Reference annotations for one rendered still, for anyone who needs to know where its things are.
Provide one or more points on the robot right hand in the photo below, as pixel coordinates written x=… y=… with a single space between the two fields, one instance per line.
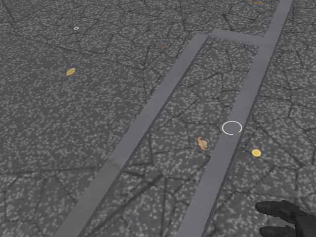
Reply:
x=304 y=223

